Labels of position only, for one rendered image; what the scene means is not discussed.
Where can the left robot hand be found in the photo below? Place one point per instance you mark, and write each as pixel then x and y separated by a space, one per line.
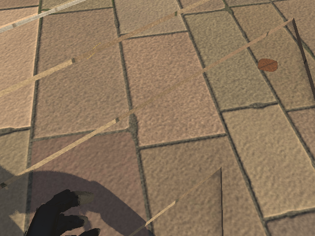
pixel 48 221

